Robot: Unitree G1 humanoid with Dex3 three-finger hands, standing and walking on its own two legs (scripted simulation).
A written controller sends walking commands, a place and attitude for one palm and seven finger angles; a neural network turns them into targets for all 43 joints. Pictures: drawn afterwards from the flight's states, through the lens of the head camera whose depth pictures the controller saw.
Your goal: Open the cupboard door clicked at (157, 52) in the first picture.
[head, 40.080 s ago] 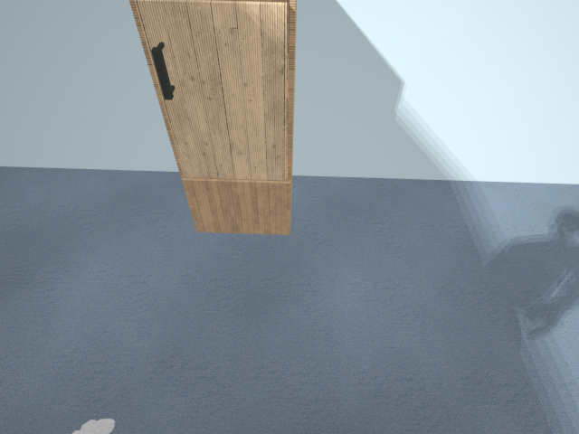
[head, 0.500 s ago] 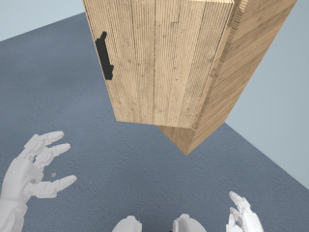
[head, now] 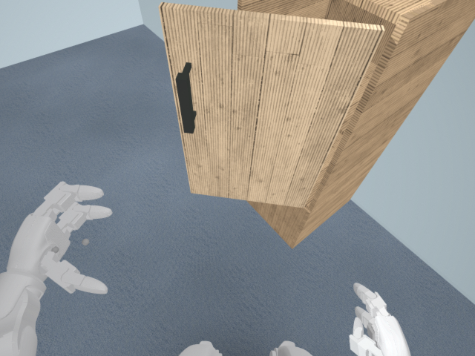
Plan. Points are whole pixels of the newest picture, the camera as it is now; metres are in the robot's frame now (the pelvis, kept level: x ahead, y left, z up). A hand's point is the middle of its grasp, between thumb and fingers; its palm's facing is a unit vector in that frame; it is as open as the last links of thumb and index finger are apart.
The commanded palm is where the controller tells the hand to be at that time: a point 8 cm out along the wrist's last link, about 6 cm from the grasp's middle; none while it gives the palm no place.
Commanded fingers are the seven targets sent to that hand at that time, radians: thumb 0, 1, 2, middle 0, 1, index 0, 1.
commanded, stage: raise the hand with hooked fingers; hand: left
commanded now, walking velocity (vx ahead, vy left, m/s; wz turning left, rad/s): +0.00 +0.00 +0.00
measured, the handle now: (188, 99) +0.59 +0.15 +0.07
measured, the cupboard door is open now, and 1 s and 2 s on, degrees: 43 43 43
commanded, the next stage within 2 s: move the hooked fingers beside the handle in 0.76 s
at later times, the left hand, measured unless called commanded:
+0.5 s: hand (76, 214) +0.30 +0.27 +0.07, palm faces -0.05 -1.00 -0.04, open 14.0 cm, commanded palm +0.27 +0.32 +0.08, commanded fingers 0.00 -0.50 0.30 -0.30 -1.20 -0.30 -1.20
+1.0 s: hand (81, 213) +0.30 +0.27 +0.07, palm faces -0.02 -1.00 -0.02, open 14.0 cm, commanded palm +0.29 +0.31 +0.08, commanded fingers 0.00 -0.50 0.30 -0.30 -1.20 -0.30 -1.20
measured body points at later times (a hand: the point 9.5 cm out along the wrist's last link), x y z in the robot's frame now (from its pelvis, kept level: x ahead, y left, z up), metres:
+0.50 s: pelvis +0.00 +0.01 +0.01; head +0.06 +0.02 +0.46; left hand +0.30 +0.33 +0.08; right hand +0.15 -0.25 -0.07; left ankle -0.01 +0.07 -0.68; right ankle +0.03 -0.11 -0.68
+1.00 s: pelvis +0.00 -0.01 +0.01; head +0.06 +0.01 +0.45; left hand +0.30 +0.32 +0.08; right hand +0.16 -0.25 -0.07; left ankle -0.01 +0.07 -0.68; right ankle +0.03 -0.11 -0.68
